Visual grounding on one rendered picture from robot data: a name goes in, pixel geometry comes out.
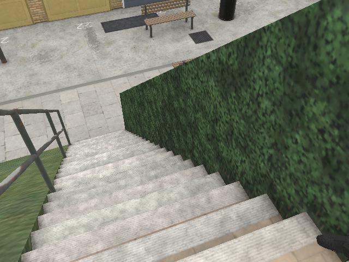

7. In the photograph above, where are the stairs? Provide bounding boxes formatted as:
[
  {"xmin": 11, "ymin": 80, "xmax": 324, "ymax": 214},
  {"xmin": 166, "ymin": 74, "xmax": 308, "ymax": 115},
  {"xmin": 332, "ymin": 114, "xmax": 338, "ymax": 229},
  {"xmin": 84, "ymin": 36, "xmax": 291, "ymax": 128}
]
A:
[{"xmin": 21, "ymin": 129, "xmax": 283, "ymax": 262}]

